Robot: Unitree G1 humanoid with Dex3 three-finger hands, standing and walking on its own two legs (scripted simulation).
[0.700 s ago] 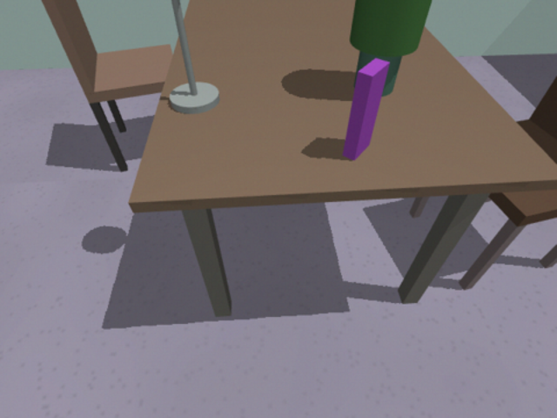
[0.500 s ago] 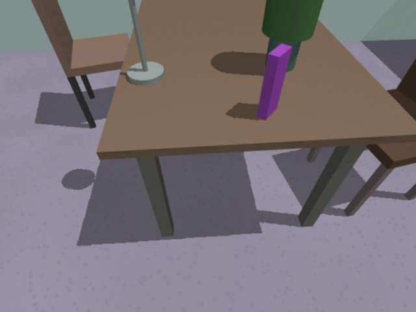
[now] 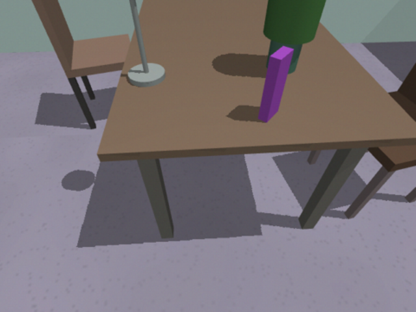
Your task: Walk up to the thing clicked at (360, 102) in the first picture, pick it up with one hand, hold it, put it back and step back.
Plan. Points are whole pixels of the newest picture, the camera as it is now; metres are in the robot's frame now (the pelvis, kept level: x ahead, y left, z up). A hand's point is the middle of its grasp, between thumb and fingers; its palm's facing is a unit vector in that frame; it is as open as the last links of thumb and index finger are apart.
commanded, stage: stand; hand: right
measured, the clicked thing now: (274, 86) +0.69 -0.17 +0.07
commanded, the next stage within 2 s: walk up in 0.42 s
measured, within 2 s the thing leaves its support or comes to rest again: neither
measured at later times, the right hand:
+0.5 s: hand out of the picture +0.07 -0.25 -0.16, palm faces -0.02 +0.95 -0.32, open 7.4 cm
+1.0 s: hand (323, 276) +0.25 -0.26 -0.17, palm faces -0.14 +0.92 -0.36, open 7.4 cm
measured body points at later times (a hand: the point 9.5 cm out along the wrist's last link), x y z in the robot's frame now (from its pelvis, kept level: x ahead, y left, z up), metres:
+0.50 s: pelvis +0.01 +0.00 +0.00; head +0.01 +0.00 +0.45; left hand +0.08 +0.30 -0.13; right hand +0.08 -0.30 -0.14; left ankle -0.01 +0.12 -0.75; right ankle -0.01 -0.12 -0.74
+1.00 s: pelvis +0.13 -0.01 -0.03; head +0.17 +0.00 +0.42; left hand +0.11 +0.31 -0.15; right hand +0.25 -0.31 -0.14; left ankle +0.23 +0.11 -0.75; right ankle +0.02 -0.12 -0.75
